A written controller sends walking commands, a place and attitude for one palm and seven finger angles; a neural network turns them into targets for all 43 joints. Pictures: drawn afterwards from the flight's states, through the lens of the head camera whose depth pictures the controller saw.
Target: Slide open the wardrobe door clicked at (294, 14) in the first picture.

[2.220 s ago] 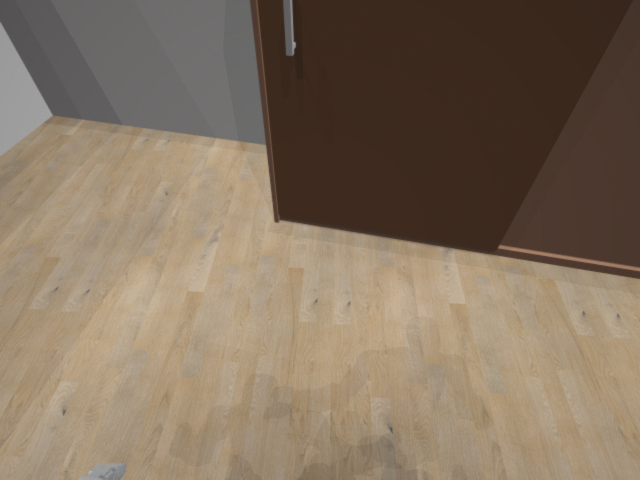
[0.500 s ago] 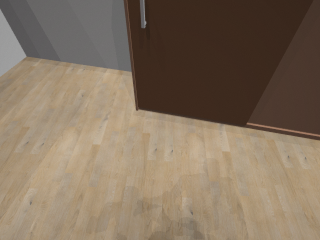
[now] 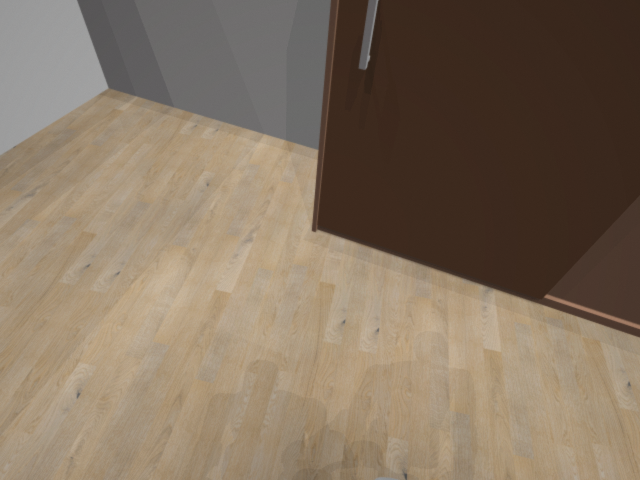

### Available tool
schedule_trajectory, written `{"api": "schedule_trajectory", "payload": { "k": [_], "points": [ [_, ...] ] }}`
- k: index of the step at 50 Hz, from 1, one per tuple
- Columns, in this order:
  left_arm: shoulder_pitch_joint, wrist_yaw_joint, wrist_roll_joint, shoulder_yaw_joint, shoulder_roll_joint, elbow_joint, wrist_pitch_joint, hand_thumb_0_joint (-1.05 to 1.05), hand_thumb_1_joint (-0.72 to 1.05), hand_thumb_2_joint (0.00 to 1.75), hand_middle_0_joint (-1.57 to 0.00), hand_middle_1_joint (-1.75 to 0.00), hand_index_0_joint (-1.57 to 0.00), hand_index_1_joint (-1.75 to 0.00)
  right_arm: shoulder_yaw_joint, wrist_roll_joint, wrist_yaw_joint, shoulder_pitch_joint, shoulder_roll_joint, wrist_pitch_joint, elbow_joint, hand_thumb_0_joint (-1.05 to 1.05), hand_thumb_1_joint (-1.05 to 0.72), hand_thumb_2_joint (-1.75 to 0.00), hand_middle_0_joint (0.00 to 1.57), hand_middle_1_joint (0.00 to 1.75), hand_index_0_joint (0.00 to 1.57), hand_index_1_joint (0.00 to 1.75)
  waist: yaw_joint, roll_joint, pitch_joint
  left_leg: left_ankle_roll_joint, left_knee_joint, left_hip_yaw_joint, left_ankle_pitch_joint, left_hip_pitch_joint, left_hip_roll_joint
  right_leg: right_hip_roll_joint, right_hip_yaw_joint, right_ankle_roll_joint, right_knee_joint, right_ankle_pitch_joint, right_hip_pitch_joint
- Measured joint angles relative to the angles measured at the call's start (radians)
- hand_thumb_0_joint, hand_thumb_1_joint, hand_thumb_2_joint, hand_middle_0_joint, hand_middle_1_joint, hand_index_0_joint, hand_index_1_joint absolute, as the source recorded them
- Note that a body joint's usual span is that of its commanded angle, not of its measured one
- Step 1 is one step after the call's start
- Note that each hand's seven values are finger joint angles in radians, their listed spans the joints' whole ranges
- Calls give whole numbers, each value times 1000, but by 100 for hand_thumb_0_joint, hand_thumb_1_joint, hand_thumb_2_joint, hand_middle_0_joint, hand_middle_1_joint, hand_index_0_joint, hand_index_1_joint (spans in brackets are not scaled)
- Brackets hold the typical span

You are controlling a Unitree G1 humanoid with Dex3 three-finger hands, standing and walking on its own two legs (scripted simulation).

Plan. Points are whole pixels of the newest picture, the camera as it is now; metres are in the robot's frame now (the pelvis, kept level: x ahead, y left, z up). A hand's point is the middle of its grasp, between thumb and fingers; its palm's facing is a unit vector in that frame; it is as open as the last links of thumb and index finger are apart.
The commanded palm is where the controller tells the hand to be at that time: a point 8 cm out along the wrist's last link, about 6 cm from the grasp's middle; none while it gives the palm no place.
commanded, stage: walk to a spot facing it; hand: left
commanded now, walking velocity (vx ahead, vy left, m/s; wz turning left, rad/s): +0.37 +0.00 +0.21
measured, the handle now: (370, 32) +1.12 -0.09 +0.08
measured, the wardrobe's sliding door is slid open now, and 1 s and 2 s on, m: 0.00 0.00 0.00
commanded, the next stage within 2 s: turn to face it in 0.52 s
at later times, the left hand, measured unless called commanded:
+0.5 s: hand (224, 404) +0.26 +0.15 -0.17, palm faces +0.22 -0.95 -0.20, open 7.2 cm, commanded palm none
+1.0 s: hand (204, 375) +0.31 +0.19 -0.18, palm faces +0.27 -0.95 -0.18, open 7.4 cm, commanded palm none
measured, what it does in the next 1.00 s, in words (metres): walks ahead: right foot, then left foot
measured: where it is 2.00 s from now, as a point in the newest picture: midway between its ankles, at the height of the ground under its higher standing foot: (296, 441)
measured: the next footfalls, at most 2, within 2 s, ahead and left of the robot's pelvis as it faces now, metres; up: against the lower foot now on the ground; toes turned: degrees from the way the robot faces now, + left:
right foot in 0.32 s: +0.30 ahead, -0.14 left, +0.00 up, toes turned -3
left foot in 0.74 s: +0.42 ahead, +0.14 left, +0.00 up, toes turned +25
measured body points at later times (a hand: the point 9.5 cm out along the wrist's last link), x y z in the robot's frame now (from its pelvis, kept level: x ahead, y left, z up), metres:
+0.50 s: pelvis +0.22 -0.04 +0.00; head +0.23 -0.04 +0.44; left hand +0.25 +0.20 -0.15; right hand +0.27 -0.29 -0.16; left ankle +0.18 +0.07 -0.65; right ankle +0.26 -0.14 -0.74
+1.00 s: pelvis +0.35 +0.02 +0.00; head +0.37 +0.02 +0.45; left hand +0.29 +0.24 -0.16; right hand +0.51 -0.17 -0.14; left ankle +0.38 +0.13 -0.74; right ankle +0.39 -0.10 -0.69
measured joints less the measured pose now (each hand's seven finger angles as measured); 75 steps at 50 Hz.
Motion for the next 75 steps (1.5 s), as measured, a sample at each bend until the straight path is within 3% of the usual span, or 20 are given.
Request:
{"api": "schedule_trajectory", "payload": {
  "k": [7, 14, 15, 17, 20, 23, 29, 35, 36, 37, 39, 41, 43, 49, 56, 57, 59, 63, 68, 75],
  "points": [
    [-81, 0, -4, 4, -42, -45, -14, 1, 91, 89, -19, -30, -20, -30, -3, 5, -9, 53, 50, -15, 56, 0, -90, -90, 21, 30, 20, 30, -3, 17, 13, -2, -155, -43, 9, 146, -20, -33, -5, 30, -195, 117, -116],
    [-175, -7, -8, 12, -66, -79, -29, 1, 91, 89, -19, -30, -20, -30, -20, -6, -12, 60, 36, -14, 71, 0, -90, -90, 21, 30, 20, 30, -34, 51, 34, -39, -116, -75, -116, 243, 4, 3, -39, -1, -463, 135, -35],
    [-182, -9, -6, 11, -66, -89, -42, 1, 91, 89, -20, -30, -20, -30, -22, -6, -12, 65, 32, -12, 72, 0, -90, -90, 21, 30, 20, 30, -33, 57, 36, -44, -58, -85, -157, 236, 13, 15, -48, -10, -507, 143, 5],
    [-197, -2, -1, 10, -66, -105, -78, 1, 91, 89, -20, -30, -20, -30, -26, 2, -7, 57, 24, -1, 75, 0, -90, -90, 21, 30, 20, 30, -24, 60, 46, -34, 242, -98, -221, 125, 19, 13, -69, -40, -487, 196, 27],
    [-182, 9, -4, 7, -74, -110, -92, 0, 91, 89, -20, -30, -20, -30, -41, 2, 3, 2, -9, 21, 62, 1, -90, -90, 21, 30, 20, 30, -9, 79, 50, -18, 688, -91, -151, -91, 41, 19, -114, -51, -457, 103, 84],
    [-133, 26, -1, 7, -77, -90, -89, 0, 91, 89, -20, -30, -20, -30, -54, -5, 11, -71, -45, 39, 20, 1, -91, -90, 20, 30, 19, 30, -8, 82, 32, -33, 796, -55, -44, -262, 86, 23, -153, -41, -538, 93, 169],
    [-45, 37, 0, 15, -34, -48, -79, 0, 94, 89, -20, -30, -20, -30, -66, -8, 33, -205, -86, 57, -83, 1, -91, -90, 20, 30, 19, 30, 2, 64, 17, -77, 559, 2, 61, -419, 144, 21, -228, -27, -665, 77, 306],
    [19, 35, -1, 6, -7, -29, -65, 0, 92, 89, -20, -30, -20, -30, -48, -11, 44, -311, -100, 47, -143, 0, -91, -90, 20, 30, 19, 30, 61, 35, 58, -62, 222, 43, 110, -325, 123, -14, -269, 21, -621, -21, 389],
    [40, 35, -4, 3, -8, -24, -62, 0, 92, 89, -20, -30, -20, -30, -41, -13, 42, -320, -102, 37, -151, 0, -91, -90, 20, 30, 19, 30, 72, 34, 58, -56, 156, 49, 170, -278, 116, -26, -262, 30, -573, -53, 386],
    [61, 35, -10, 0, -12, -17, -54, 0, 92, 89, -20, -30, -20, -30, -35, -16, 37, -326, -106, 24, -159, 0, -91, -90, 20, 30, 19, 30, 79, 46, 51, -22, 129, 49, 192, -248, 120, -30, -242, 29, -486, -83, 357],
    [60, 40, -18, -5, -4, 3, -29, 1, 91, 89, -20, -30, -20, -30, -19, -10, 20, -350, -83, 11, -157, 0, -91, -90, 20, 30, 19, 30, 89, 22, 66, 6, 190, 71, 100, -240, 108, -32, -125, 18, -236, -204, 259],
    [54, 45, -21, -5, -6, 20, -10, 1, 91, 89, -20, -30, -20, -30, -1, -6, 9, -359, -54, 10, -150, 0, -91, -90, 20, 30, 19, 30, 99, 11, 69, 3, 181, 97, 63, -201, 111, -12, -51, 16, -53, -221, 166],
    [44, 40, -19, -3, -14, 24, 7, 1, 91, 89, -19, -30, -20, -30, 10, -6, 1, -356, -27, 14, -141, 0, -91, -90, 20, 30, 19, 30, 97, 13, 66, -15, 134, 117, 73, -156, 114, -4, -28, 21, 6, -182, 99],
    [11, 21, -14, 15, -56, -34, 40, 1, 91, 89, -19, -30, -20, -30, -7, 4, -5, -318, 13, 42, -112, -1, -91, -90, 21, 30, 20, 30, 83, 48, 51, -21, 51, 172, 86, -85, 131, 0, -40, 28, -126, -90, 17],
    [-27, 12, -6, 32, -72, -112, 33, 1, 91, 89, -20, -30, -20, -30, -51, -7, -3, -282, -44, 75, -109, -2, -92, -90, 21, 30, 20, 30, 55, 84, 47, -63, 153, 247, 11, -92, 179, 23, -66, 14, -409, 34, 113],
    [-31, 14, -2, 33, -68, -121, 23, 1, 91, 89, -20, -30, -20, -30, -55, -6, -2, -273, -54, 81, -110, -2, -92, -90, 21, 30, 20, 30, 59, 88, 43, -80, 214, 243, -48, -118, 191, 34, -62, -27, -430, 31, 117],
    [-53, 21, -5, 26, -69, -133, 12, 1, 91, 89, -20, -30, -20, -30, -63, -3, -6, -264, -80, 102, -110, -1, -92, -90, 21, 30, 20, 30, 59, 109, 52, -103, 392, 132, -181, -199, 173, 59, -58, -77, -409, 25, 99],
    [-71, 28, -12, 25, -58, -144, 10, 1, 91, 89, -20, -30, -20, -30, -67, -5, -9, -251, -106, 118, -104, 0, -91, -90, 20, 30, 19, 30, 52, 105, 55, -128, 631, -3, -118, -300, 123, 95, -26, -94, -510, 85, 131],
    [-89, 22, -17, 24, -32, -141, 13, 1, 91, 89, -20, -30, -20, -30, -63, -9, -13, -226, -117, 113, -114, 0, -91, -90, 20, 30, 19, 30, 31, 84, 36, -150, 613, -54, -52, -305, 111, 128, 21, -102, -627, 152, 164],
    [-125, 16, -13, 25, -12, -148, 19, 1, 91, 89, -20, -30, -20, -30, -50, -4, -19, -217, -119, 115, -119, 1, -91, -90, 20, 30, 19, 30, 31, 72, 31, -150, 465, -77, -87, -242, 99, 161, 78, -97, -667, 183, 168]
  ]
}}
